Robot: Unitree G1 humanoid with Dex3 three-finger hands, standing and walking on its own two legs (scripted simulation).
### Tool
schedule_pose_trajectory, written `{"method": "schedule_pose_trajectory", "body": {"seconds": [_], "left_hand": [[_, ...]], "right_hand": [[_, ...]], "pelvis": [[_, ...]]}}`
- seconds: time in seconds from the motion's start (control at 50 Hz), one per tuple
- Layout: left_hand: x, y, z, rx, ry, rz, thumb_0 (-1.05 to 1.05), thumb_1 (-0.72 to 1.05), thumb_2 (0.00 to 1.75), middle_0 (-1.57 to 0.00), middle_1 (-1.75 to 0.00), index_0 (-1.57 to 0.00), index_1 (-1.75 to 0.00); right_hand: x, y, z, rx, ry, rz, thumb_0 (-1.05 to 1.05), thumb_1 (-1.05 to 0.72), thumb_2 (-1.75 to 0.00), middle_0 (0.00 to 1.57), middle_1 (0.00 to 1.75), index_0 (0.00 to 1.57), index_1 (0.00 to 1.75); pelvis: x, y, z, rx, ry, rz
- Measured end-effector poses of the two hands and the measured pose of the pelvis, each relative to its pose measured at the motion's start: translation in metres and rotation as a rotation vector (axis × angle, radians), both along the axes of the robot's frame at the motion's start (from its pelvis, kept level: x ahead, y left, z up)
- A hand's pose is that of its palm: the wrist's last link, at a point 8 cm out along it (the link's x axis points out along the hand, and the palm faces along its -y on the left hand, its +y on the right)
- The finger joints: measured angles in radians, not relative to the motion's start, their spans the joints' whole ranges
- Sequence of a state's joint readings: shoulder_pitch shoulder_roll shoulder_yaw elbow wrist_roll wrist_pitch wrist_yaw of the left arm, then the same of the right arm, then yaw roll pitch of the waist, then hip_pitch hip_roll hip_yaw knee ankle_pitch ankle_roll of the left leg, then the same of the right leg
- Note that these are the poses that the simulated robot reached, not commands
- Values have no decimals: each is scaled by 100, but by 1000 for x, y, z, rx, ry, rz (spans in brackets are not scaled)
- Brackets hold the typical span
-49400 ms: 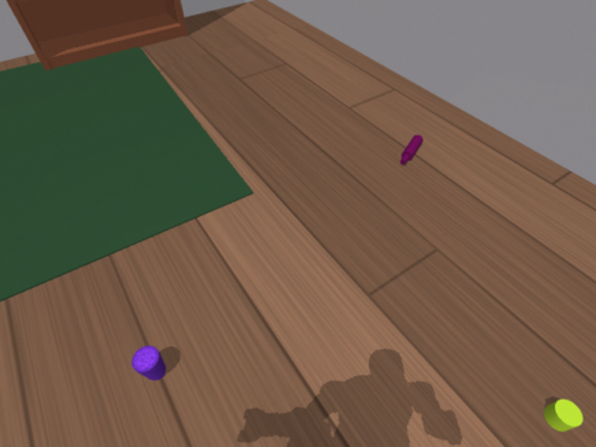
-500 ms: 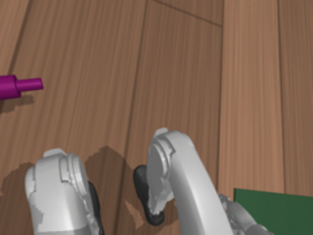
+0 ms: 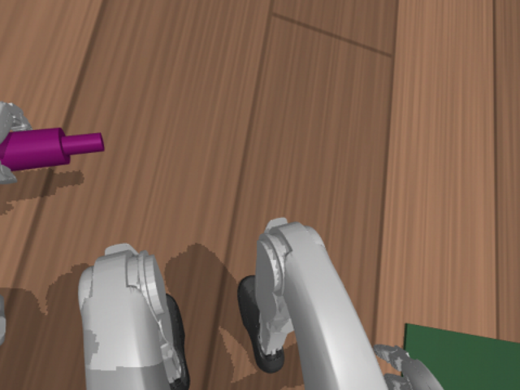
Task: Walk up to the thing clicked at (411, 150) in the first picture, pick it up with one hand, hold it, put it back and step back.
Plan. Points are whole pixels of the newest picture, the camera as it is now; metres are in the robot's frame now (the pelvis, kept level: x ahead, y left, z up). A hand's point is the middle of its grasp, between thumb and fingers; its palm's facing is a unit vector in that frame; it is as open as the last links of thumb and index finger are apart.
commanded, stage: lift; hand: left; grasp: from above
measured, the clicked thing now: (21, 150) +0.47 +0.31 -0.18
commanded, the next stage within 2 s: hold in 1.44 s
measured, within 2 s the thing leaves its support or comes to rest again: neither
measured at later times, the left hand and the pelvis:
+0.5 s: hand out of the picture +0.37 +0.34 +0.01, palm faces -0.45 -0.12 -0.88, open 8.5 cm; pelvis +0.00 +0.01 +0.12, yaw +5 degrees
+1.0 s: hand out of the picture +0.32 +0.31 +0.21, palm faces -0.47 -0.12 -0.88, open 8.6 cm; pelvis +0.03 +0.01 +0.31, yaw +9 degrees
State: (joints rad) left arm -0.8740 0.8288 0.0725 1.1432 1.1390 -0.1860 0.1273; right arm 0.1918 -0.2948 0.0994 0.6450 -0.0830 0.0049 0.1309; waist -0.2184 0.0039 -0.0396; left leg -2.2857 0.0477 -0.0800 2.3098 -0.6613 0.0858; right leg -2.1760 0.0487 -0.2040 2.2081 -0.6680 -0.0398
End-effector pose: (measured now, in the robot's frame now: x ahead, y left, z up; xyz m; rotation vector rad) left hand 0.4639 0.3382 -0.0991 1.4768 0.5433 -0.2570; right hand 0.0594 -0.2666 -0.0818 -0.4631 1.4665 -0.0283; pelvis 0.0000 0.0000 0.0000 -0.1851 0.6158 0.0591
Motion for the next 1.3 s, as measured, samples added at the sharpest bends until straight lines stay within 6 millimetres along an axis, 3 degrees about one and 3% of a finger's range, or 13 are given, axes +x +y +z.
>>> {"method": "schedule_pose_trajectory", "body": {"seconds": [0.2,0.38,0.52,0.72,0.86,0.98,1.3], "left_hand": [[-35,7,54,-12,-5,-5,1,21,30,-84,-39,-88,-35],[-70,9,117,-15,-15,1,1,21,30,-83,-41,-86,-37],[-92,3,177,-25,-38,11,1,20,33,-82,-43,-85,-40],[-120,-13,272,-31,-54,19,0,18,38,-81,-46,-84,-43],[-129,-18,331,-19,-44,33,0,18,40,-80,-47,-82,-44],[-132,-24,364,-14,-21,31,0,18,40,-79,-48,-81,-46],[-120,-41,425,-10,-39,40,0,19,42,-77,-49,-80,-46]], "right_hand": [[23,3,25,2,-77,-21,1,-91,-90,20,30,20,30],[54,14,61,30,-187,-16,1,-91,-90,20,30,20,30],[71,22,105,45,-258,-22,1,-90,-90,20,30,21,30],[80,30,189,53,-335,-66,1,-90,-90,20,30,21,30],[78,30,246,51,-376,-100,1,-90,-90,20,30,21,30],[78,27,281,47,-392,-114,1,-90,-90,20,30,21,30],[96,33,329,81,-392,-129,1,-89,-90,20,30,21,30]], "pelvis": [[-3,3,34,22,7,22],[-5,6,80,40,-18,44],[-4,6,127,58,-62,59],[6,9,212,89,-162,82],[18,11,266,110,-237,93],[29,14,301,127,-288,94],[52,18,357,166,-383,85]]}}
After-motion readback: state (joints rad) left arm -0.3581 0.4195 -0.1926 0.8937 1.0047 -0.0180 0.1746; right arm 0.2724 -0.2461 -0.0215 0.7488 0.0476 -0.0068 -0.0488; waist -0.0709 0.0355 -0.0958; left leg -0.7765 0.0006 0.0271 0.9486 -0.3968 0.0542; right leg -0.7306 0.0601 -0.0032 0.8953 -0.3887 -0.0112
